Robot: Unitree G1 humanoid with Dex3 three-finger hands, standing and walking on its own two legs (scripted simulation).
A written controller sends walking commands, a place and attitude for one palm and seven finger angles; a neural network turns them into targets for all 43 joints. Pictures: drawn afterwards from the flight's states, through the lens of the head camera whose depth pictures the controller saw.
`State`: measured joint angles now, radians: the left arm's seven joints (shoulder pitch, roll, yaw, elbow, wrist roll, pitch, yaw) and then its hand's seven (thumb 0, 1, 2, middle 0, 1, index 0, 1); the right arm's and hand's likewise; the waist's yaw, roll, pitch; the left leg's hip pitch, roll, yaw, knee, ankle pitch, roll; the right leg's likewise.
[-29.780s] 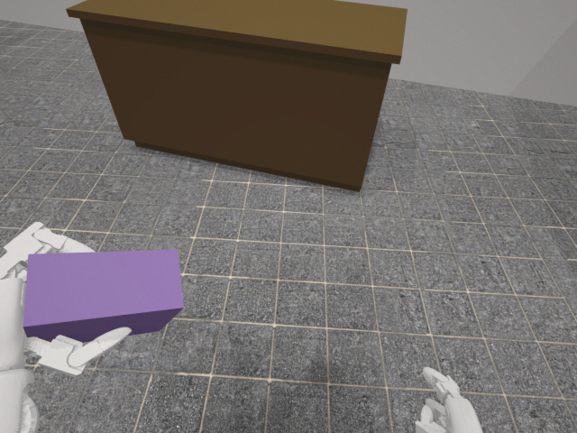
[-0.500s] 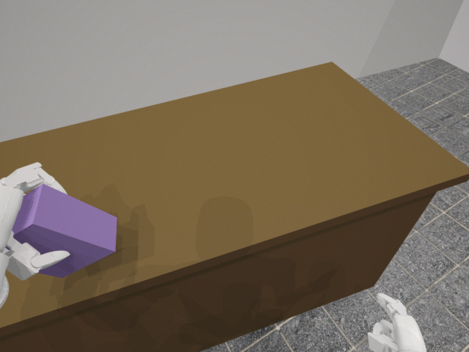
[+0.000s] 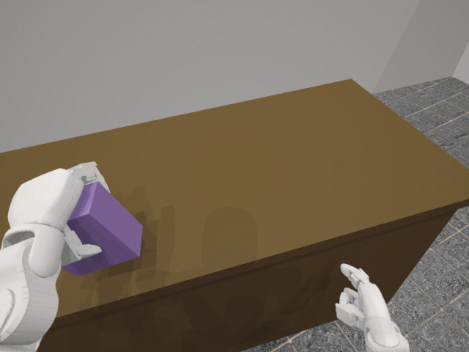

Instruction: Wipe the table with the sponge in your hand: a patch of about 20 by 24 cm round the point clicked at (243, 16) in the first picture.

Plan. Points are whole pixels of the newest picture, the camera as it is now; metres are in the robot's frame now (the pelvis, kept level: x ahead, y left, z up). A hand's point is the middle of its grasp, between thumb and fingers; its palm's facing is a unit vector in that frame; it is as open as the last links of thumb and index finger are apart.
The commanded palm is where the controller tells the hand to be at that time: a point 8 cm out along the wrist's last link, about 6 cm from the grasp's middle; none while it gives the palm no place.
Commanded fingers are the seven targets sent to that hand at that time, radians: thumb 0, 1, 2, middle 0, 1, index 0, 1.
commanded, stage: turn the palm down, sponge in hand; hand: left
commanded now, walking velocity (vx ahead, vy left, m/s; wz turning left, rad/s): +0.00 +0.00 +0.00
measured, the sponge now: (95, 238) +0.23 +0.28 +0.10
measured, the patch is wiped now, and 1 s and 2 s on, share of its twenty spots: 0.00 0.00 0.00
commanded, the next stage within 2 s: move the sponge above the wiping area in 0.72 s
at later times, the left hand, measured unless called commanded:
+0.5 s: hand (99, 212) +0.25 +0.25 +0.16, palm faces +0.11 -0.07 -0.99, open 10.3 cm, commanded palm +0.20 +0.26 +0.23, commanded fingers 0.00 0.10 1.30 -1.20 -1.60 -1.20 -1.60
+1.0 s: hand (90, 215) +0.24 +0.26 +0.16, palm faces +0.15 -0.03 -0.99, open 10.3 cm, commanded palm +0.20 +0.25 +0.23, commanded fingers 0.00 0.10 1.30 -1.20 -1.60 -1.20 -1.60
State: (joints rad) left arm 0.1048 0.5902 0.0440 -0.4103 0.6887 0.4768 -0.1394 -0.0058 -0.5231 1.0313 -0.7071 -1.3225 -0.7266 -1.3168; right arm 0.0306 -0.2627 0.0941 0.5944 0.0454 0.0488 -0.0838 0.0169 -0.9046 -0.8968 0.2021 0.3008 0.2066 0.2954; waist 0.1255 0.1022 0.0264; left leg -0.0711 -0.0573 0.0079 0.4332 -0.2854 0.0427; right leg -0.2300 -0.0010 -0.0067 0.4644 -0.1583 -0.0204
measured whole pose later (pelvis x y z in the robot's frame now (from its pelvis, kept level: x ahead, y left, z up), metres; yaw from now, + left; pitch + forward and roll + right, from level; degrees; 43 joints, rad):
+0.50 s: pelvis +0.01 -0.02 +0.00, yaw +0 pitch -4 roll +1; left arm 0.09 0.60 -0.05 -0.38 0.83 0.48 -0.12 0.00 -0.53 1.03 -0.71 -1.32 -0.73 -1.31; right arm -0.01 -0.28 0.07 0.64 0.03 0.07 -0.06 0.02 -0.91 -0.90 0.20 0.30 0.20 0.29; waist 0.14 0.11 0.02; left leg -0.04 -0.04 0.01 0.37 -0.27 0.02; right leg -0.22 0.02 -0.01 0.45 -0.16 -0.05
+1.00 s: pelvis -0.01 -0.04 +0.00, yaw -1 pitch -5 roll +2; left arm 0.02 0.61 -0.02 -0.24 0.83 0.48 -0.08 0.00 -0.53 1.03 -0.71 -1.32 -0.73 -1.31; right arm -0.01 -0.28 0.07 0.67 0.04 0.04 -0.08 0.02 -0.91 -0.90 0.20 0.30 0.20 0.29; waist 0.13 0.11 0.02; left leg -0.06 -0.02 0.01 0.42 -0.27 -0.01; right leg -0.23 0.04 -0.01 0.47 -0.15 -0.07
